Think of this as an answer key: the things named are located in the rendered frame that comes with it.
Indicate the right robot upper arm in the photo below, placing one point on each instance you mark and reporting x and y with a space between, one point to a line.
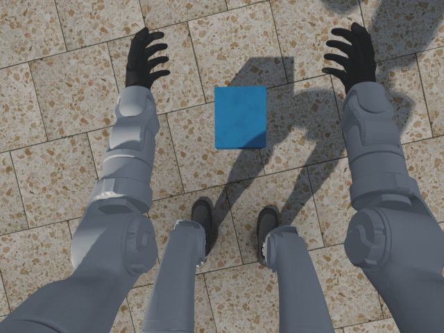
402 255

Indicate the robot left shin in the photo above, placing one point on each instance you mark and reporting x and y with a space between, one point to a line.
187 223

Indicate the left robot upper arm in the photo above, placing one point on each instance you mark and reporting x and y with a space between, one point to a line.
109 253

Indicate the left robot hand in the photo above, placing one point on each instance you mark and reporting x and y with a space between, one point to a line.
139 67

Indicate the left robot thigh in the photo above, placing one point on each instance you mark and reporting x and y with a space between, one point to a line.
170 308

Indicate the right robot hand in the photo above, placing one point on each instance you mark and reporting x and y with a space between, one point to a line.
361 65

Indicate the left robot forearm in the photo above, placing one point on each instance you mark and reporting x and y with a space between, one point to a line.
124 185

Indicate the right robot forearm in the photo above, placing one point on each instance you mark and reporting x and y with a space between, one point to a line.
375 156

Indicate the carton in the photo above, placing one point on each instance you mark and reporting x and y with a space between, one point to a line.
240 117

